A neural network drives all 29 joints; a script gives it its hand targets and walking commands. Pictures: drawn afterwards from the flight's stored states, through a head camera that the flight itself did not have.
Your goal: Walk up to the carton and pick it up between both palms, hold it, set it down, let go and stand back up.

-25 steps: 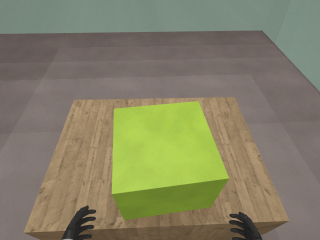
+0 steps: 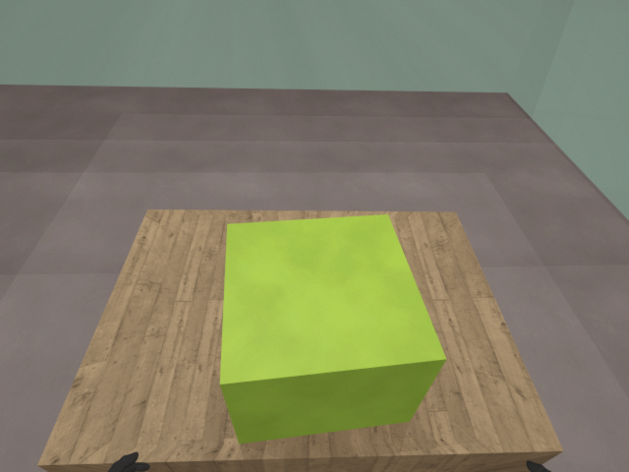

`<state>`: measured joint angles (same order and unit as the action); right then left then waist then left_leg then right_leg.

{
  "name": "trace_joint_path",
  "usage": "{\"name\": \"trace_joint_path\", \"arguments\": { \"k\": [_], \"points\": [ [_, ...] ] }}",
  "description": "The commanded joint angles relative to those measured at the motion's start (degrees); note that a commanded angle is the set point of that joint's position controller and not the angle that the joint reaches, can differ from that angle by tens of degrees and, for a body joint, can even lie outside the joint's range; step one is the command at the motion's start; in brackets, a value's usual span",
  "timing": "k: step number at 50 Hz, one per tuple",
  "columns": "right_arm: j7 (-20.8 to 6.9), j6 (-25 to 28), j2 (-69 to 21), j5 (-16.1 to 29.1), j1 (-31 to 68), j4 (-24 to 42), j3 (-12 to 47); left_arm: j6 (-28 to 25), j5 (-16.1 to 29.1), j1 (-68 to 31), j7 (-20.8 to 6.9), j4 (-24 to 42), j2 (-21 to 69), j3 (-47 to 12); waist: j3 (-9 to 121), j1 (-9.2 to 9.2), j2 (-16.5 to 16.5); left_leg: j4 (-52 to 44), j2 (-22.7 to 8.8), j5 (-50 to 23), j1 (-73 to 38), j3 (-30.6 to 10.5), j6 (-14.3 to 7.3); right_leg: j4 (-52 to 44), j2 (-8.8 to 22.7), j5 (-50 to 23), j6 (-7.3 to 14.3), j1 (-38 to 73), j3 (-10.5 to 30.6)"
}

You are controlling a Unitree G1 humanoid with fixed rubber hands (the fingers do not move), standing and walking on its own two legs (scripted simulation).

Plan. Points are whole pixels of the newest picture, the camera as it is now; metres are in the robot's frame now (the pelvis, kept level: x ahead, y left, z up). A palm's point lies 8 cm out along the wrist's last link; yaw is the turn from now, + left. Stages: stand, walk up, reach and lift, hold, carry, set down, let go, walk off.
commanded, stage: stand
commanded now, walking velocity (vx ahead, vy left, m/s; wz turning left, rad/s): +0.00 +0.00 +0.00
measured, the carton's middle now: (318, 322) +0.40 +0.01 -0.09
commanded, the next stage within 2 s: none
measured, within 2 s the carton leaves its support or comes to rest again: neither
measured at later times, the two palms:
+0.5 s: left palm out of the picture +0.04 +0.31 -0.11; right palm out of the picture +0.03 -0.28 -0.11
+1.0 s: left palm out of the picture +0.04 +0.30 -0.11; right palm out of the picture +0.05 -0.30 -0.11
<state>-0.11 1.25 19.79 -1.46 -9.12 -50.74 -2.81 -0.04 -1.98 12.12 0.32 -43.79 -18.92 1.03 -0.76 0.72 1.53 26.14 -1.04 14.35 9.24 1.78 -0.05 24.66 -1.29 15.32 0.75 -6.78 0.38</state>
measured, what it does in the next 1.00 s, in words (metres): stands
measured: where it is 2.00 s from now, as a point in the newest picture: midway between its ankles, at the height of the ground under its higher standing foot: outside the picture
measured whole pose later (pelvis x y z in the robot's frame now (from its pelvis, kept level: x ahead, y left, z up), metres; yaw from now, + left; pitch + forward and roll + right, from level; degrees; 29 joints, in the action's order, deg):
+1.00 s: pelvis -0.03 +0.00 +0.01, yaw +1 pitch -3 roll +0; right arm -1.0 0.4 20.5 -0.6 -7.3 -62.1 -1.0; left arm -1.5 -1.2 8.8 -0.2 -61.5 -20.4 -1.0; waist -1.7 0.0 0.1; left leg 21.2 -0.5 8.9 9.7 0.9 -0.2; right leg 20.4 -0.7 10.4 0.4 -7.3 -0.1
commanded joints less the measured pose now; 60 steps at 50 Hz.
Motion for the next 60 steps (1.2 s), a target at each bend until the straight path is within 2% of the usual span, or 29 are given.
{"name": "trace_joint_path", "arguments": {
  "k": [1, 2, 5, 6, 7, 9, 10, 12, 16, 17, 19, 22, 23, 24, 25, 26, 28, 32, 35, 37, 44, 45, 46, 50, 51, 54, 57, 58, 60],
  "points": [
    [-0.28, 0.65, 10.51, 0.44, 2.89, 3.62, -1.84, -2.62, 0.48, -4.78, 0.15, 1.05, -10.36, 1.85, 2.82, -0.90, -2.77, -3.48, -5.58, -14.91, -3.46, -4.85, -2.07, -5.57, 6.54, -11.51, 0.77, -3.61, 5.08],
    [-0.10, 0.65, 11.59, 0.39, 2.41, 2.47, -2.07, -2.77, 0.75, -3.70, 0.07, 0.48, -8.87, 1.16, 2.80, 0.00, -5.50, -3.91, -5.59, -13.57, -2.40, -4.72, -1.48, -5.71, 7.10, -12.06, 1.13, -1.76, 5.89],
    [0.33, 0.72, 10.28, 0.61, 1.75, 1.54, -1.02, -2.90, 0.24, -4.83, 0.29, -2.24, -10.50, 1.15, 3.82, -1.40, -0.53, -3.59, -5.56, -12.39, -2.63, -5.66, -2.13, -6.08, 7.03, -13.17, 1.08, -0.30, 5.63],
    [0.50, 0.42, 11.44, 0.36, 3.47, 0.81, -1.32, -2.63, -0.14, -5.90, 0.34, -2.30, -10.74, 0.87, 0.72, -0.49, -0.59, -5.13, -5.46, -11.63, -2.85, -5.01, -2.35, -7.11, 7.26, -12.26, 1.17, -3.50, 6.20],
    [-0.04, 0.20, 10.96, 0.31, 3.97, 0.38, -0.91, -2.58, 0.31, -5.64, 0.49, -3.49, -10.81, 0.61, 4.60, -0.83, -3.23, -5.21, -5.77, -11.41, -4.57, -5.40, -2.37, -6.71, 7.47, -10.14, 1.15, -1.20, 5.85],
    [-0.06, 0.14, 12.35, 0.29, 2.53, -0.59, -1.01, -2.76, 0.56, -3.99, 0.20, -5.35, -11.98, 0.71, 0.69, -0.62, -2.01, -5.78, -5.55, -10.04, -2.76, -6.20, -2.45, -7.28, 7.09, -8.78, 1.33, -2.87, 6.07],
    [0.00, 0.15, 12.06, -0.01, 4.33, -0.89, -0.77, -2.54, 0.41, -6.58, 0.24, -5.49, -12.15, 0.66, 2.67, -0.19, -4.03, -6.84, -5.28, -8.25, -2.40, -5.58, -2.01, -8.12, 6.71, -7.94, 0.86, -1.06, 5.99],
    [-0.08, -0.01, 12.40, -0.16, 3.39, -2.10, -0.68, -2.42, 0.49, -4.14, 0.26, -8.37, -14.25, 0.73, -1.45, -0.53, -0.35, -7.65, -5.59, -7.93, -1.63, -6.59, -2.23, -8.19, 6.91, -6.47, 0.74, -2.65, 5.61],
    [-0.07, 0.10, 12.98, 0.23, 3.36, -3.39, -0.70, -2.21, 0.32, -5.49, -0.16, -9.09, -13.38, 0.77, 0.19, -0.76, -1.04, -8.72, -4.84, -2.39, -2.17, -5.74, -1.08, -10.13, 6.85, -0.48, 0.69, -4.12, 6.06],
    [-0.32, -0.16, 12.49, 0.34, 2.31, -3.90, -0.51, -2.33, 0.62, -4.61, -0.22, -9.69, -14.41, 1.10, -2.87, -0.87, 1.43, -8.90, -4.94, -1.71, -1.38, -6.29, -1.42, -10.21, 6.89, 1.87, 0.41, -6.37, 5.69],
    [-0.26, 0.32, 11.61, 0.39, 3.04, -4.16, -0.09, -2.12, 1.22, -5.48, -0.16, -9.90, -12.03, -0.01, -1.56, -0.17, -3.90, -9.93, -5.67, 0.67, 0.95, -7.14, -2.16, -9.90, 7.68, 0.90, 0.72, -4.09, 6.36],
    [-0.52, 0.21, 12.00, 0.39, 2.88, -5.16, 0.03, -2.55, 0.71, -4.51, -0.26, -10.60, -12.18, 0.15, -1.86, 0.09, 0.14, -10.94, -6.11, 4.36, 1.32, -8.32, -2.05, -9.73, 6.60, 4.08, 1.08, -5.52, 5.68],
    [-0.44, 0.51, 13.14, 0.19, 3.45, -5.46, -0.46, -2.37, 0.50, -3.61, -0.38, -11.39, -12.48, 0.19, -2.64, 0.01, -3.37, -10.76, -6.35, 6.35, 2.79, -8.38, -1.96, -9.10, 6.21, 3.02, 1.05, -5.20, 5.39],
    [-0.51, 0.48, 13.05, 0.45, 3.91, -4.93, -0.47, -2.11, 0.41, -4.79, -0.28, -11.61, -13.43, 0.33, -1.16, -0.64, -0.99, -11.17, -6.80, 5.78, 1.42, -8.73, -1.78, -8.80, 6.50, 2.04, 0.85, -5.48, 5.05],
    [-0.65, 0.22, 12.34, 0.25, 3.55, -5.64, -0.49, -1.86, 0.40, -5.16, -0.56, -11.82, -13.65, 0.72, -1.46, -0.38, -3.92, -12.64, -6.15, 8.18, 3.57, -8.41, -1.60, -7.79, 5.82, 3.46, 0.49, -4.88, 4.39],
    [-0.47, 0.15, 12.15, 0.36, 3.79, -5.22, -0.39, -2.07, 0.13, -4.76, -0.38, -11.85, -14.17, 0.80, -4.08, -0.45, -2.22, -11.48, -6.03, 6.80, 3.40, -7.76, -1.80, -8.35, 6.02, 3.43, 0.65, -6.20, 5.26],
    [-0.74, 0.55, 11.87, 0.56, 1.87, -6.27, -0.19, -2.26, 0.39, -4.35, -0.29, -12.57, -12.97, 0.05, 1.11, -1.12, -4.34, -10.60, -6.40, 3.88, 1.00, -8.17, -1.79, -8.84, 7.47, 2.84, 1.64, -4.92, 6.19],
    [-0.32, 0.97, 11.77, 0.51, 3.30, -6.67, -0.38, -2.74, 0.82, -3.93, -0.39, -12.53, -10.56, -0.86, 1.47, -0.26, -0.73, -9.62, -6.60, -0.54, 0.54, -8.17, -2.53, -9.05, 7.75, -1.79, 0.79, -3.82, 5.70],
    [-0.15, 0.14, 12.11, 0.49, 1.49, -8.02, -0.24, -2.70, 0.97, -4.12, 0.22, -13.31, -12.43, -0.08, 0.49, -0.77, -3.52, -9.31, -6.34, -3.38, -0.78, -7.57, -2.68, -8.74, 7.90, -2.17, 1.17, -3.97, 6.75],
    [0.00, 0.44, 12.60, 1.24, 4.25, -7.56, -0.10, -2.53, 0.77, -4.48, 0.08, -13.58, -12.96, -0.34, 1.23, -1.13, 0.54, -9.09, -6.48, -4.05, -2.65, -7.79, -1.82, -9.73, 7.40, -3.24, 0.80, -5.47, 5.80],
    [-0.36, 0.05, 12.61, 0.68, 3.46, -8.21, -0.15, -2.54, 0.85, -4.36, 0.09, -14.59, -14.20, 0.12, 1.46, -0.26, -1.89, -8.71, -6.05, -5.57, -2.94, -7.10, -1.94, -10.19, 7.93, -1.92, 0.92, -4.56, 5.89],
    [-0.33, 0.16, 13.73, 0.92, 3.11, -8.91, -0.75, -2.43, 0.70, -4.07, 0.23, -15.10, -13.69, 0.11, 1.44, -1.27, -3.38, -8.80, -6.03, -4.23, -2.47, -7.25, -1.83, -9.03, 7.70, -3.59, 1.03, -4.46, 5.56],
    [-0.28, 0.28, 13.05, 0.45, 4.09, -8.12, -0.37, -2.37, 0.83, -4.13, 0.15, -14.80, -13.34, 0.39, 0.34, -0.22, -4.84, -8.65, -5.97, -4.99, -0.81, -6.51, -1.93, -9.25, 7.95, -5.22, 1.05, -2.76, 5.77],
    [-0.13, 0.26, 12.10, 0.93, 3.45, -8.09, 0.12, -2.62, 1.08, -4.00, -0.01, -15.03, -12.80, 0.02, 1.40, -0.28, -1.28, -9.38, -6.45, -4.53, -1.55, -7.22, -2.12, -9.32, 8.13, -4.49, 1.26, -1.88, 5.85],
    [0.06, 0.49, 12.58, 1.54, 4.53, -7.69, 0.00, -2.10, 0.71, -5.60, -0.01, -14.62, -12.63, 0.04, 0.16, -1.43, -1.24, -9.82, -6.74, -5.28, -1.65, -8.05, -2.21, -9.60, 8.32, -4.60, 1.20, -3.67, 5.12],
    [0.18, 0.36, 12.81, 0.96, 4.72, -8.30, -0.18, -2.41, 0.82, -5.76, 0.29, -14.59, -12.78, 0.28, 3.04, -0.78, -3.96, -8.96, -6.93, -9.20, -4.10, -7.16, -2.21, -8.40, 8.47, -7.58, 1.37, -2.38, 5.63],
    [0.06, 0.15, 12.25, 1.31, 5.37, -7.94, -0.44, -2.65, 0.60, -7.63, 0.09, -13.90, -12.80, 0.18, 3.62, -0.82, 1.74, -7.96, -6.38, -12.43, -4.70, -6.90, -1.86, -9.66, 7.85, -11.37, 0.53, -0.84, 4.48],
    [0.10, 0.14, 11.53, 0.87, 4.65, -8.39, 0.06, -2.81, 0.87, -6.58, 0.09, -14.16, -12.58, 0.40, 4.61, -1.11, -1.15, -7.86, -6.11, -11.89, -4.42, -6.52, -1.90, -9.55, 8.85, -12.45, 0.90, -0.14, 5.36],
    [0.09, -0.01, 12.92, 0.83, 5.56, -8.37, -0.36, -2.31, 1.21, -6.52, 0.27, -15.03, -14.37, 0.67, 1.73, -1.25, -1.90, -7.95, -6.29, -10.43, -3.97, -6.72, -1.99, -9.46, 8.94, -10.83, 1.19, -2.49, 6.06]
  ]
}}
